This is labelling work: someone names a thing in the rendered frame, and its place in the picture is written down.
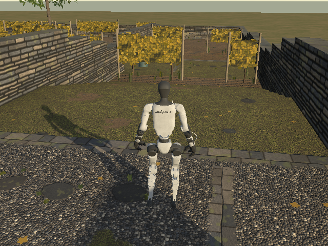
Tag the right robot forearm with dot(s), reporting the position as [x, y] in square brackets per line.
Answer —
[189, 137]

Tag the left robot forearm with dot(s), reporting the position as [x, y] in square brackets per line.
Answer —
[139, 134]

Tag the robot left upper arm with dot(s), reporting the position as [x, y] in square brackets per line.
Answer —
[145, 116]

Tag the left robot hand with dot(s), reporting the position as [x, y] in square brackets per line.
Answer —
[139, 143]

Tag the left robot thigh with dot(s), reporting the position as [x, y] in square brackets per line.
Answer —
[152, 155]

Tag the right robot hand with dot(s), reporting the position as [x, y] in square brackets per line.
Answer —
[192, 149]

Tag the robot right upper arm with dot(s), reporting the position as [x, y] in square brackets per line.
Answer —
[182, 117]

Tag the left robot foot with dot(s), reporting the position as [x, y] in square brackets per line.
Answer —
[150, 203]

